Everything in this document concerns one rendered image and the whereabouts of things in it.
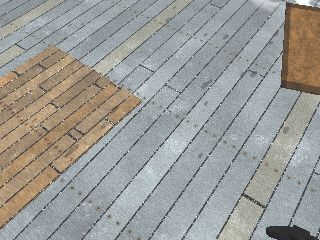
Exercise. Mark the robot right hand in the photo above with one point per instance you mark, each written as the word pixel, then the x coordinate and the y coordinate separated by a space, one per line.
pixel 289 233

